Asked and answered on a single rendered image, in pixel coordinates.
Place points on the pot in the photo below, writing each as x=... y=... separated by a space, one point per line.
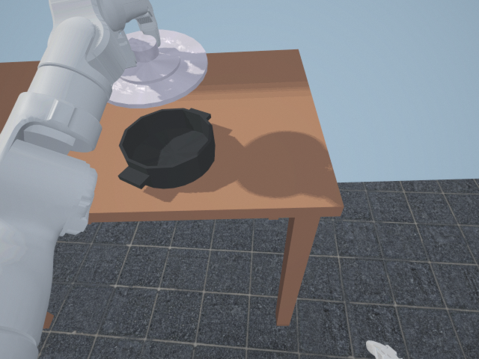
x=168 y=148

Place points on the lid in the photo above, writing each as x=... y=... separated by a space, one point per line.
x=178 y=69

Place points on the knob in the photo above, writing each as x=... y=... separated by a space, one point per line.
x=144 y=47

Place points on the left robot hand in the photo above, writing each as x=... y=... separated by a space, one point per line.
x=142 y=11

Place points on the right robot hand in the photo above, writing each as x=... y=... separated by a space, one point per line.
x=380 y=351

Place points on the table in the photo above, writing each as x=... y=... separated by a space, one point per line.
x=271 y=159

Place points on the left robot forearm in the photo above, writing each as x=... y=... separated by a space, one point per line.
x=62 y=109

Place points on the left robot upper arm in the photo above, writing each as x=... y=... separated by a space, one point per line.
x=43 y=195

